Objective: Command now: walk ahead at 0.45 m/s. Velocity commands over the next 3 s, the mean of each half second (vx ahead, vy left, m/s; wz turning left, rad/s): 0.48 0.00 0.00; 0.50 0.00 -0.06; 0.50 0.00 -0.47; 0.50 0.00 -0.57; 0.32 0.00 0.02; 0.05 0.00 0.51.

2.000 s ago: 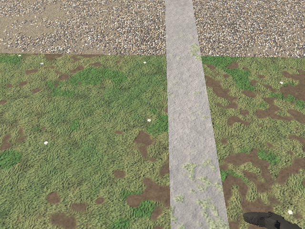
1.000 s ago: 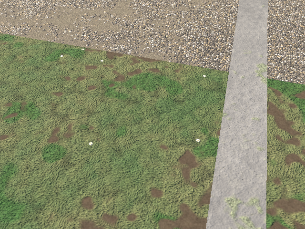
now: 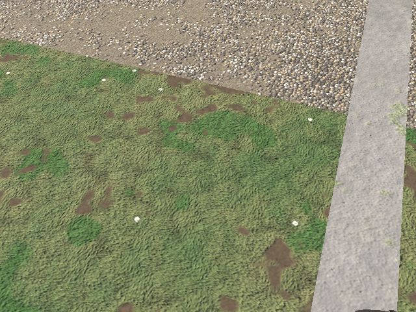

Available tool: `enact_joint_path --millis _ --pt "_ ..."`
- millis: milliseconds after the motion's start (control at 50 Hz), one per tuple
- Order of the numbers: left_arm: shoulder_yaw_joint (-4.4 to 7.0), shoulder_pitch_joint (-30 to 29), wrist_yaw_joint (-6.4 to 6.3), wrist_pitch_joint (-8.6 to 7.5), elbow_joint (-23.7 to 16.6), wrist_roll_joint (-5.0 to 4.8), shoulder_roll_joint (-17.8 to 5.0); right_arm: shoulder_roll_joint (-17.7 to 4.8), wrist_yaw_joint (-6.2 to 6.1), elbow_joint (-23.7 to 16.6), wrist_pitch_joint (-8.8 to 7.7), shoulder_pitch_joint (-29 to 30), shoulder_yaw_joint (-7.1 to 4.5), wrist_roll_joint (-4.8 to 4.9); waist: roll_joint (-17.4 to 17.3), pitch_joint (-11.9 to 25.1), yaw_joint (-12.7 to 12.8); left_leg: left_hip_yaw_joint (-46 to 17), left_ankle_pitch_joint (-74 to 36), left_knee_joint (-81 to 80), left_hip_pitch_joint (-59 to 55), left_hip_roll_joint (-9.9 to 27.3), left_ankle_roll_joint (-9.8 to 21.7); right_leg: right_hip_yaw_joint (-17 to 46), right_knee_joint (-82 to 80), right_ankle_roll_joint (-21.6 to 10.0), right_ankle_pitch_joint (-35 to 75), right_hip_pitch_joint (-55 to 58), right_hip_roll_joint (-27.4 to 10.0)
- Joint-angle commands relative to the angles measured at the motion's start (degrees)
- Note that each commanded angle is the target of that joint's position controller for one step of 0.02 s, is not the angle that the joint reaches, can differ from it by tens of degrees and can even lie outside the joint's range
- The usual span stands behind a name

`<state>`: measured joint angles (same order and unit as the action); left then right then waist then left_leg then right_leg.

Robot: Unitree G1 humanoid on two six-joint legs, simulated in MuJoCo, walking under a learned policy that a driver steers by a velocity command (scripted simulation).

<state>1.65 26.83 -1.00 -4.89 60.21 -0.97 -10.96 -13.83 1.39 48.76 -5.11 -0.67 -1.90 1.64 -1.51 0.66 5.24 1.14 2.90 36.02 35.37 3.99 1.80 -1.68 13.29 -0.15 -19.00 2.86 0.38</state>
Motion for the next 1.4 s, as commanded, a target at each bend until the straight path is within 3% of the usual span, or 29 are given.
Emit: enact_joint_path --millis 20,60,80,100,120,160,180,220,340,520,560,600,620,640,660,680,720,740,780,880,1040,1100,1140,1160,1180,1200,1240,1260,1400 --pt "2.41 -0.2 -0.19 0.08 -1.7 -0.31 -10.5 -4.7 0.72 -4.5 -0.88 4.0 -0.91 -0.06 7.4 -6.0 -4.0 0.9 1.0 -4.5 -5.3 -1.6 2.2 7.3 -2.0 -8.6 22.9 -4.3 -15.5" --pt "2.31 -1.8 -0.06 0.77 -2.3 0.16 -10.2 -8.4 0.41 -1.1 -0.98 -8.2 -3.09 -0.19 7.3 1.3 -10.4 3.1 3.0 -5.7 -21.8 -5.1 4.9 3.4 13.6 -6.3 41.8 -5.3 -12.3" --pt "1.72 -3.2 0.10 0.89 -3.8 0.83 -9.2 -12.0 -0.17 1.8 -0.74 -19.6 -4.59 -0.38 4.2 9.0 -14.8 -3.8 5.3 -4.3 -39.1 0.8 7.7 0.7 29.4 -4.2 36.3 -15.7 -9.3" --pt "-0.27 2.4 0.65 -0.25 -5.2 0.98 -2.0 -17.9 -0.41 3.2 -0.22 -26.5 -5.82 -1.30 -11.1 18.3 -12.8 -31.6 17.9 -10.8 -59.2 16.3 16.8 -0.9 53.6 -0.1 8.2 -37.3 0.7" --pt "0.14 1.0 0.99 -1.97 -4.5 -0.14 -3.8 -13.7 -0.26 3.1 -0.15 -26.0 -4.43 -1.13 -12.7 20.7 -13.1 -46.6 23.5 -20.9 -58.6 19.0 18.0 8.1 63.5 -1.0 -11.5 -44.6 1.9" --pt "1.52 -8.9 0.93 -3.14 -8.0 -1.69 -9.2 -8.1 -0.23 0.8 -0.50 -14.5 -2.68 -0.83 -4.9 6.4 -9.8 -29.4 18.7 -21.9 -41.9 15.0 12.5 6.1 65.5 -3.1 -2.2 -49.2 -5.2" --pt "1.94 -10.4 0.37 -2.76 -8.2 -0.86 -9.2 -6.3 0.10 0.2 -0.75 -10.6 -2.12 -1.37 -1.7 3.1 -7.7 -23.1 13.1 -23.6 -33.4 12.6 11.5 5.3 62.1 -3.0 2.0 -46.3 -7.3" --pt "2.12 -8.1 0.01 -1.02 -8.1 -0.10 -7.0 -4.1 0.60 0.8 -1.26 -8.4 -1.51 -2.18 -4.0 1.3 -4.1 -15.8 8.9 -26.6 -24.6 8.9 10.2 5.9 57.0 -2.9 5.9 -39.7 -9.6" --pt "2.20 -17.7 0.16 -0.04 -11.9 0.88 -6.5 -7.0 -1.09 3.8 -1.27 -15.2 -1.96 -1.82 -0.9 -2.5 -4.9 -8.5 -1.6 -29.6 -24.2 7.8 11.2 4.7 40.2 -0.6 19.1 -46.1 -9.8" --pt "0.96 -33.2 3.05 -1.00 -17.5 -0.13 -6.4 -9.0 -1.97 7.3 0.31 -23.6 -2.57 -0.54 -1.1 -5.7 -9.2 -5.4 -3.8 -25.6 -37.2 10.5 8.9 2.1 18.0 -2.3 21.5 -43.8 -5.6" --pt "1.38 -31.4 3.58 -1.29 -17.6 -0.16 -7.9 -9.8 -2.07 7.3 1.02 -22.9 -2.98 -0.53 -2.4 -4.3 -7.6 -5.5 -11.3 -22.0 -39.9 11.3 8.0 1.0 16.2 -3.9 16.5 -39.5 -4.2" --pt "3.32 -19.4 3.37 -1.44 -14.3 0.01 -11.4 -9.8 -2.07 6.6 1.69 -20.7 -2.88 -0.74 -3.3 2.9 -1.1 -2.5 -29.9 -8.2 -38.5 8.0 6.0 -2.4 14.8 -6.5 14.9 -22.2 -0.2" --pt "4.73 -7.7 2.85 -1.42 -11.4 0.46 -15.2 -8.0 -2.11 5.4 1.70 -20.6 -2.04 -1.46 -0.7 11.3 3.0 -0.1 -23.2 7.3 -28.2 5.0 4.1 4.0 17.8 -9.6 17.4 -3.4 -5.9" --pt "6.18 -0.8 2.56 -1.01 -9.9 1.19 -21.2 -1.0 -1.36 4.5 0.37 -27.6 0.04 -1.77 13.7 20.7 1.0 1.5 4.4 31.5 -3.3 -5.2 -0.5 31.3 14.1 -19.3 8.5 20.7 -21.1" --pt "4.73 -0.1 2.59 -0.73 -9.8 0.78 -16.6 -3.3 -0.97 5.7 -1.35 -26.6 -0.37 -0.84 15.2 24.9 1.8 -7.6 28.5 40.3 4.6 -7.1 -0.2 45.7 4.9 -20.8 3.6 23.2 -23.7" --pt "3.79 -5.5 2.38 -0.78 -10.6 0.41 -13.6 -8.4 -0.80 3.9 -2.24 -20.5 -1.84 0.80 12.0 15.3 1.2 -7.8 25.7 43.3 10.1 -3.2 0.9 36.5 4.3 -17.0 2.6 16.0 -21.5" --pt "2.60 -14.3 2.43 -0.88 -12.3 0.90 -9.8 -7.9 -1.64 2.3 -2.16 -14.1 -2.06 0.21 4.2 4.9 -2.3 -4.9 16.0 37.2 6.9 2.3 1.3 22.1 1.1 -13.8 11.2 -2.8 -16.9" --pt "2.12 -16.0 2.64 -1.19 -12.3 1.50 -8.1 -7.1 -1.99 2.4 -1.31 -14.8 -2.41 -0.37 5.1 3.0 -4.5 -5.4 13.2 33.8 3.1 4.1 1.4 17.9 -0.8 -12.6 13.5 -8.5 -14.6" --pt "2.15 -15.6 2.94 -1.60 -11.4 1.51 -7.9 -4.4 -2.09 2.8 0.20 -16.8 -2.16 -0.64 6.2 2.1 -6.3 -4.9 10.9 30.7 -0.5 4.8 1.0 14.1 -3.8 -13.0 15.9 -13.3 -13.1" --pt "2.69 -10.2 1.44 -1.36 -8.9 0.89 -10.4 -4.2 -2.17 -0.9 0.54 -7.4 -2.34 -1.85 4.0 -1.5 -5.1 -4.1 -1.4 15.2 5.6 4.8 -1.5 9.3 -6.1 -13.0 23.2 -12.6 -11.9" --pt "3.35 -3.1 0.20 0.12 -6.6 -0.49 -11.7 -4.1 -0.20 -5.4 -1.20 6.7 -1.56 -0.68 5.4 -4.4 -1.3 -3.6 -7.1 -6.4 0.0 -0.3 -2.1 11.2 -1.6 -11.3 17.1 -7.2 -12.4" --pt "4.12 -4.5 -0.24 0.96 -6.9 -0.42 -12.9 -7.0 0.16 -5.1 -2.12 3.2 -2.47 -0.59 7.2 -2.6 -4.4 -3.5 -1.1 -9.3 -7.8 -1.5 -0.7 14.1 3.8 -9.8 20.2 -5.4 -13.8" --pt "3.25 -6.3 -0.10 1.18 -8.5 0.17 -10.3 -11.5 -0.55 -1.3 -2.62 -12.1 -4.60 -1.44 5.5 7.6 -11.3 -5.0 0.0 -8.2 -30.7 0.9 3.0 11.0 21.6 -7.0 26.1 -12.2 -8.1" --pt "2.06 -3.2 -0.01 0.68 -10.4 0.72 -5.6 -16.5 -1.04 -0.3 -2.43 -20.8 -5.84 -2.29 -4.9 17.4 -12.1 -21.4 3.1 -7.5 -52.8 14.2 8.5 5.5 42.7 -3.3 9.6 -30.2 -0.4" --pt "1.29 0.5 0.15 -0.29 -11.2 -0.57 -3.7 -15.6 -0.82 0.0 -1.79 -22.1 -5.48 -1.90 -19.0 23.4 -10.6 -42.4 13.2 -16.0 -60.3 21.8 13.7 7.1 56.5 -2.0 -15.2 -43.8 2.8" --pt "2.96 -2.5 0.10 -0.55 -11.1 -1.79 -10.1 -10.3 -0.96 -0.9 -1.61 -18.9 -4.04 -1.65 -11.7 16.3 -11.0 -38.2 18.9 -18.0 -54.3 19.7 11.6 10.4 62.4 -2.3 -12.6 -48.4 -1.0" --pt "3.54 -9.0 -0.14 0.01 -12.6 -1.35 -10.6 -6.5 -1.05 -1.6 -1.42 -11.9 -2.84 -1.81 -3.4 5.2 -8.7 -22.9 13.0 -21.1 -37.7 15.6 8.3 7.8 60.4 -2.5 -2.9 -46.8 -5.8" --pt "3.94 -9.1 -0.17 0.62 -12.9 -0.86 -9.7 -5.1 -1.00 -1.4 -1.56 -9.6 -2.52 -2.22 -4.4 2.8 -6.9 -18.2 9.6 -22.9 -32.3 13.8 7.7 8.2 57.7 -2.5 0.1 -44.3 -7.6" --pt "3.87 -13.3 0.65 3.16 -16.6 -0.36 -6.6 -7.8 -1.97 1.0 -1.92 -10.2 -3.82 -2.52 -1.9 -1.6 -5.0 -0.9 -4.6 -28.5 -27.6 11.8 8.5 7.6 45.6 -0.9 13.2 -45.0 -9.0"
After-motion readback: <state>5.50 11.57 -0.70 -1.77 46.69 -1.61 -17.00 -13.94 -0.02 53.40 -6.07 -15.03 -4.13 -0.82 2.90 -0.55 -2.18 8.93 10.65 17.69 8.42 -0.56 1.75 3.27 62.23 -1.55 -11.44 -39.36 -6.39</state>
